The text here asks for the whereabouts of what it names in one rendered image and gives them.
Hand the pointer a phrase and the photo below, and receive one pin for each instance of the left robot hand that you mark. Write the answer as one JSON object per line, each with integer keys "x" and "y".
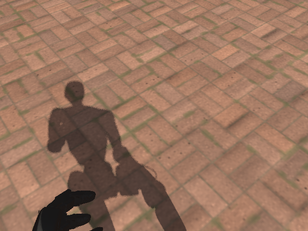
{"x": 53, "y": 217}

